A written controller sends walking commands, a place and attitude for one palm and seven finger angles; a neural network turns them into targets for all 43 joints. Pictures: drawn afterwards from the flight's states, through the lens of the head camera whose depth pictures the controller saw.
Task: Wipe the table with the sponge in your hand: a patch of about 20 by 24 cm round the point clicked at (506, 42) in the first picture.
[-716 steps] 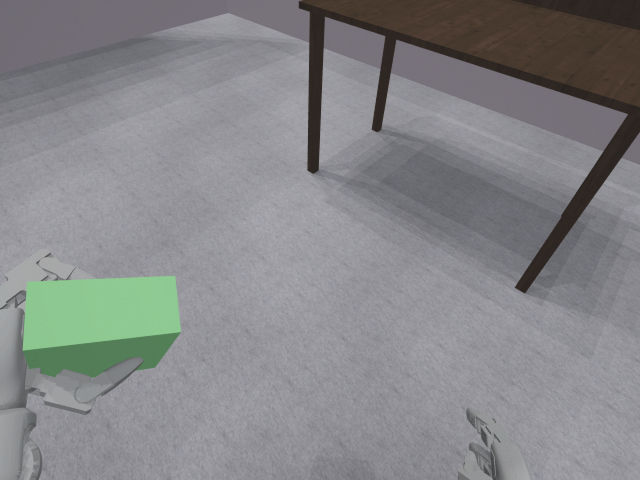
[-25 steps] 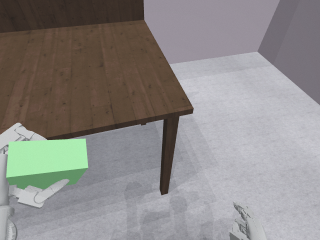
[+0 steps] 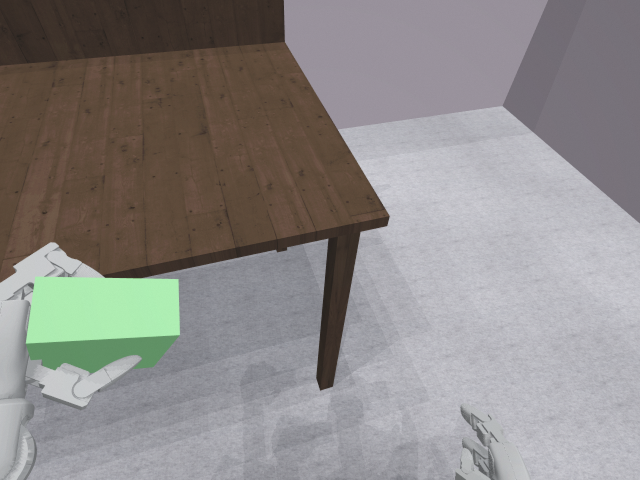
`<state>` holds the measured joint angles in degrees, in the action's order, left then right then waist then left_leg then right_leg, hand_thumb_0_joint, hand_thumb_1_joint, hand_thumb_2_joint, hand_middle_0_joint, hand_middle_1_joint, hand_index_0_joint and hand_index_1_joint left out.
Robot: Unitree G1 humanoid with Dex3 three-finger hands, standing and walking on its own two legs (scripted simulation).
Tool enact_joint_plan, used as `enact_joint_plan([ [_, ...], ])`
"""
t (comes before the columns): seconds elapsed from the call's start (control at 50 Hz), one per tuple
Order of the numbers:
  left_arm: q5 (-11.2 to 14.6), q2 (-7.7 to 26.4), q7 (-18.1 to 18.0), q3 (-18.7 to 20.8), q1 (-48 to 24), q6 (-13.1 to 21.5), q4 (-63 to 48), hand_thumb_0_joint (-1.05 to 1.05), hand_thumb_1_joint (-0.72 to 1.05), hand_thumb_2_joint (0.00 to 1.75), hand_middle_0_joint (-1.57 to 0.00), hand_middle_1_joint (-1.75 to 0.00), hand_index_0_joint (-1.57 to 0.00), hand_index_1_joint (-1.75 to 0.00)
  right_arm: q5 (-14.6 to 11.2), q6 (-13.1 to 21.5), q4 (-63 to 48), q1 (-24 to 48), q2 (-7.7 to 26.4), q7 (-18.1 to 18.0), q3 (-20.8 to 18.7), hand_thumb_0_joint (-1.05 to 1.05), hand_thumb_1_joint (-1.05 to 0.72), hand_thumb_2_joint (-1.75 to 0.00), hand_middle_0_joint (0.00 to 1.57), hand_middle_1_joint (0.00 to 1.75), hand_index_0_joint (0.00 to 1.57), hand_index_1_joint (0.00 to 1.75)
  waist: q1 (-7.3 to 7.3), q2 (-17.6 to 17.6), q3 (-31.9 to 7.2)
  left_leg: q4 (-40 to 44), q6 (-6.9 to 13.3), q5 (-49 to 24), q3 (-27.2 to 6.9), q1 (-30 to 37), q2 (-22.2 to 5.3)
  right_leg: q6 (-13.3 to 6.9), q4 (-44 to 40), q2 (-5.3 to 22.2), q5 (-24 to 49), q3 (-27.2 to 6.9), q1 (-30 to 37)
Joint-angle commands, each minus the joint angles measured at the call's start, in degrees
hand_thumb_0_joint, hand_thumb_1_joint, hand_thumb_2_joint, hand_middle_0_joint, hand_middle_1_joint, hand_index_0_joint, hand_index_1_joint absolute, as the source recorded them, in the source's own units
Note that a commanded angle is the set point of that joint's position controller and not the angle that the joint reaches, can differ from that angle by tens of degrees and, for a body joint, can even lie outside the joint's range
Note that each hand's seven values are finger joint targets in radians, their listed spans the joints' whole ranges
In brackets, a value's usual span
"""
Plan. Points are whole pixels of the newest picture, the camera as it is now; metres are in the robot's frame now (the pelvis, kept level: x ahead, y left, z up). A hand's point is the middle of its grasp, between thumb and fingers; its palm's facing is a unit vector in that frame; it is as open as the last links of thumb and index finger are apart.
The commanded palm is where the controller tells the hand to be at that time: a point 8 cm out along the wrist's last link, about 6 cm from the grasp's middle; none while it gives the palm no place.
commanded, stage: shuffle to correct the standing spot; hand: left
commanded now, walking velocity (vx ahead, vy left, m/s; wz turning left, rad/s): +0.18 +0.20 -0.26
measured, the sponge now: (124, 329) +0.22 +0.22 +0.12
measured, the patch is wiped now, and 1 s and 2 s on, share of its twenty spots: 0.00 0.00 0.00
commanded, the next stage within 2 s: come to a stop and stand still in 1.12 s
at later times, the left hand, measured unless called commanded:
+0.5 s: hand (68, 267) +0.27 +0.28 +0.16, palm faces +0.38 -0.85 -0.37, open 9.8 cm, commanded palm +0.21 +0.32 +0.18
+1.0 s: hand (27, 221) +0.32 +0.35 +0.17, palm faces +0.34 -0.82 -0.46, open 9.8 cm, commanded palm +0.26 +0.39 +0.18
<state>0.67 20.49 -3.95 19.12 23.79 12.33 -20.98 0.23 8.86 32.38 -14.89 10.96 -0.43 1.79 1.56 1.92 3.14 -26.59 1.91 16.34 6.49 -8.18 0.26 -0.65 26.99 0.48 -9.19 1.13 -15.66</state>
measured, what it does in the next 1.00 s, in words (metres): steps to the left: right foot, then left foot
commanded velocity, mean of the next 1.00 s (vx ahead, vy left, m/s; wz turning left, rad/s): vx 0.14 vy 0.19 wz -0.12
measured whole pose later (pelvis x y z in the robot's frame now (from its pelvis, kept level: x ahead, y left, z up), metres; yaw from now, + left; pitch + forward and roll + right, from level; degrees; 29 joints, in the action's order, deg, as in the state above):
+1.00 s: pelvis +0.08 +0.12 -0.02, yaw -4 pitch -3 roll +2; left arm 1.2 23.9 -5.8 23.7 23.7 12.6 -29.7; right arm -0.6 7.0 33.2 -13.1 12.9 -1.7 -2.1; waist 0.8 2.4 5.8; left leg -37.6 -2.9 14.2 1.7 -19.5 -4.6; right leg 1.0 45.8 5.2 -23.9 1.7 -20.4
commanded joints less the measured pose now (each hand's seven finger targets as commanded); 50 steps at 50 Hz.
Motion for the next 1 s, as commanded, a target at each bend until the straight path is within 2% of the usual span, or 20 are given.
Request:
enact_joint_plan([
  [0.0, 0.90, 10.56, -2.38, 8.49, -11.71, 4.62, -16.53, 0.00, 0.10, 1.30, -1.20, -1.60, -1.20, -1.60, 0.35, 4.11, -10.10, 7.63, 7.32, -0.91, -3.24, 0.00, -0.90, -0.90, 0.20, 0.30, 0.20, 0.30, 0.22, -6.04, -8.11, 6.48, -0.47, 0.69, -4.06, -6.91, -3.28, -1.37, -4.06, 1.83, -0.95, -5.06, 10.14],
  [0.12, 0.94, 8.02, -2.12, 5.21, -9.58, 3.81, -14.87, 0.00, 0.10, 1.30, -1.20, -1.60, -1.20, -1.60, 0.81, 3.08, -9.65, 6.95, 8.26, -0.67, -3.79, 0.00, -0.90, -0.90, 0.20, 0.30, 0.20, 0.30, -0.91, -3.28, -6.12, 1.59, -0.05, 4.75, -2.79, -6.21, -1.15, -3.70, -5.82, 3.28, -12.61, -9.69, 3.51],
  [0.2, 1.23, 9.08, -2.34, 7.01, -9.16, 3.91, -14.98, 0.00, 0.10, 1.30, -1.20, -1.60, -1.20, -1.60, 0.33, 1.67, -10.51, 7.37, 8.81, -0.64, -3.86, 0.00, -0.90, -0.90, 0.20, 0.30, 0.20, 0.30, -0.89, -7.12, -6.10, 4.64, 0.25, -1.86, -6.47, -5.14, -4.67, -2.93, 5.69, 0.22, -1.36, -2.83, 3.19],
  [0.3, 1.94, 10.67, -2.56, 8.95, -7.17, 4.03, -17.50, 0.00, 0.10, 1.30, -1.20, -1.60, -1.20, -1.60, -0.36, 0.14, -11.65, 7.56, 8.82, 0.18, -4.16, 0.00, -0.90, -0.90, 0.20, 0.30, 0.20, 0.30, -0.69, -6.70, -8.20, -2.32, -1.59, -20.60, -3.67, -3.89, -5.17, -3.18, 10.50, 0.69, 10.21, -0.54, 5.92],
  [0.36, 2.46, 11.52, -2.65, 9.49, -6.54, 4.25, -18.85, 0.00, 0.10, 1.30, -1.20, -1.60, -1.20, -1.60, -0.72, -0.45, -11.48, 7.68, 8.73, 0.60, -4.82, 0.00, -0.90, -0.90, 0.20, 0.30, 0.20, 0.30, -0.80, -0.94, -9.64, -13.24, -3.25, -19.50, -0.37, -9.52, -1.11, -6.47, 8.37, 5.83, 19.96, -8.49, 11.40],
  [0.42, 2.87, 12.35, -3.19, 11.34, -5.18, 4.77, -21.68, 0.00, 0.10, 1.30, -1.20, -1.60, -1.20, -1.60, -0.71, -1.13, -10.43, 7.68, 8.29, 1.22, -5.14, 0.00, -0.90, -0.90, 0.20, 0.30, 0.20, 0.30, -1.12, 1.92, -10.29, -13.11, -2.97, -2.15, -3.94, -11.34, -0.85, -10.05, 7.38, 13.33, 21.88, -19.29, 9.99],
  [0.46, 3.29, 12.27, -2.89, 11.67, -6.37, 4.59, -24.58, 0.00, 0.10, 1.30, -1.20, -1.60, -1.20, -1.60, -0.87, -1.68, -9.70, 7.21, 8.22, 0.65, -4.56, 0.00, -0.90, -0.90, 0.20, 0.30, 0.20, 0.30, -2.95, -10.52, -7.96, 1.30, -3.08, -10.73, -6.30, 1.33, -3.84, -3.80, 19.42, 4.11, 10.88, -7.05, -3.47],
  [0.48, 2.82, 11.33, -2.57, 10.28, -6.26, 4.63, -25.85, 0.00, 0.10, 1.30, -1.20, -1.60, -1.20, -1.60, -1.29, -1.46, -10.48, 6.59, 8.30, 0.70, -4.69, 0.00, -0.90, -0.90, 0.20, 0.30, 0.20, 0.30, -3.02, -18.45, -6.62, 4.32, -2.90, -31.17, -12.94, 8.67, -9.78, -0.26, 28.68, -1.45, -6.77, 2.44, -13.76],
  [0.52, 1.78, 10.65, -2.70, 9.10, -6.42, 3.96, -23.51, 0.00, 0.10, 1.30, -1.20, -1.60, -1.20, -1.60, 0.13, -0.68, -10.66, 5.74, 8.29, 1.92, -5.61, 0.00, -0.90, -0.90, 0.20, 0.30, 0.20, 0.30, -3.74, -18.04, -4.82, 2.02, -5.16, -48.37, -14.40, 17.83, -10.98, -1.08, 33.98, -1.97, -20.70, 5.75, -25.31],
  [0.56, 2.01, 10.82, -3.15, 9.48, -6.95, 3.25, -22.97, 0.00, 0.10, 1.30, -1.20, -1.60, -1.20, -1.60, -0.22, -0.39, -11.25, 7.04, 8.12, 2.58, -5.67, 0.00, -0.90, -0.90, 0.20, 0.30, 0.20, 0.30, -2.24, -12.34, -5.25, -0.07, -5.77, -49.15, -6.76, 12.16, -7.39, -1.70, 22.21, -2.10, -14.88, 11.30, -15.56],
  [0.6, 2.17, 10.67, -3.50, 10.02, -3.01, 2.82, -19.65, 0.00, 0.10, 1.30, -1.20, -1.60, -1.20, -1.60, -0.09, -0.92, -10.77, 8.05, 8.66, 2.13, -5.57, 0.00, -0.90, -0.90, 0.20, 0.30, 0.20, 0.30, 0.89, -7.15, -9.36, -16.22, -5.70, -44.71, -1.89, -5.39, -5.23, -3.81, 3.49, -2.21, -0.67, 12.59, 13.18],
  [0.62, 1.87, 11.48, -3.59, 10.51, -2.05, 2.98, -19.92, 0.00, 0.10, 1.30, -1.20, -1.60, -1.20, -1.60, -0.98, -1.45, -10.38, 8.78, 8.66, 1.95, -5.67, 0.00, -0.90, -0.90, 0.20, 0.30, 0.20, 0.30, 2.54, 3.62, -13.93, -38.25, -4.54, -29.38, 0.35, -19.09, -1.45, -9.01, 0.68, 6.41, 11.11, 0.47, 27.93],
  [0.64, 2.99, 13.62, -3.42, 12.71, -2.72, 4.02, -20.77, 0.00, 0.10, 1.30, -1.20, -1.60, -1.20, -1.60, -0.50, -0.97, -11.21, 9.83, 9.30, 1.61, -6.06, 0.00, -0.90, -0.90, 0.20, 0.30, 0.20, 0.30, 0.99, 11.75, -14.53, -55.50, -1.99, 10.65, -3.86, -31.31, 3.35, -15.81, -3.07, 22.46, 21.95, -26.80, 26.89],
  [0.66, 3.18, 14.61, -3.20, 15.43, 2.62, 3.98, -16.54, 0.00, 0.10, 1.30, -1.20, -1.60, -1.20, -1.60, 0.79, -1.86, -11.24, 8.24, 10.12, 1.53, -5.95, 0.00, -0.90, -0.90, 0.20, 0.30, 0.20, 0.30, 0.56, -0.53, -9.24, -56.51, -1.35, 13.62, -14.60, -30.43, -1.17, -15.25, -7.64, 27.05, 11.60, -34.91, 14.58],
  [0.68, 3.40, 13.55, -2.67, 14.38, 2.52, 3.97, -19.60, 0.00, 0.10, 1.30, -1.20, -1.60, -1.20, -1.60, -0.27, -3.21, -10.17, 5.74, 8.08, 2.53, -5.58, 0.00, -0.90, -0.90, 0.20, 0.30, 0.20, 0.30, -0.02, 3.16, -6.65, -55.90, -2.11, 13.57, -17.25, -32.38, -4.48, -14.97, -8.67, 27.06, -0.12, -33.49, 9.68],
  [0.76, 1.48, 13.17, -2.66, 11.52, -5.59, 4.49, -23.94, 0.00, 0.10, 1.30, -1.20, -1.60, -1.20, -1.60, -0.14, -4.04, -7.45, 7.71, 6.94, 1.68, -4.33, 0.00, -0.90, -0.90, 0.20, 0.30, 0.20, 0.30, -2.02, 2.39, -4.78, -34.49, -2.42, 2.76, -9.60, -16.19, -7.86, -8.30, -10.05, 18.17, -4.91, -10.83, -9.96],
  [0.84, 1.05, 12.85, -3.88, 10.51, -5.10, 3.10, -22.45, 0.00, 0.10, 1.30, -1.20, -1.60, -1.20, -1.60, 0.44, -0.51, -6.68, 7.08, 5.50, -1.06, -4.14, 0.00, -0.90, -0.90, 0.20, 0.30, 0.20, 0.30, -0.46, 0.84, -7.27, -8.80, -1.85, 0.00, 3.32, -1.37, -0.56, -4.71, -7.24, 11.99, -20.81, -4.33, -7.43],
  [0.88, 1.01, 12.01, -3.60, 10.08, -4.50, 3.10, -21.78, 0.00, 0.10, 1.30, -1.20, -1.60, -1.20, -1.60, -0.11, 0.33, -7.07, 5.84, 6.03, -1.89, -4.54, 0.00, -0.90, -0.90, 0.20, 0.30, 0.20, 0.30, -1.42, -4.26, -6.34, -2.06, -0.89, 2.67, -0.49, 1.16, -1.50, -2.01, 3.37, 8.00, -22.63, -1.18, -7.53],
  [0.92, 0.97, 11.78, -3.62, 11.24, -5.89, 3.64, -22.25, 0.00, 0.10, 1.30, -1.20, -1.60, -1.20, -1.60, -1.32, 1.25, -8.62, 5.79, 8.33, -1.87, -5.59, 0.00, -0.90, -0.90, 0.20, 0.30, 0.20, 0.30, -0.60, -12.18, -6.04, 3.12, 3.02, -1.72, -12.13, -4.01, -9.81, 1.34, 17.30, 0.11, -15.41, 5.35, -6.44],
  [0.98, 1.10, 11.70, -2.94, 11.81, -3.60, 3.54, -18.01, 0.00, 0.10, 1.30, -1.20, -1.60, -1.20, -1.60, -1.81, 1.93, -7.82, 5.35, 8.20, -1.25, -6.46, 0.00, -0.90, -0.90, 0.20, 0.30, 0.20, 0.30, -1.18, -19.86, -4.44, 7.44, 8.07, 6.80, -17.59, -12.51, -13.86, 1.46, 27.42, 0.26, -21.28, 3.82, -4.97],
])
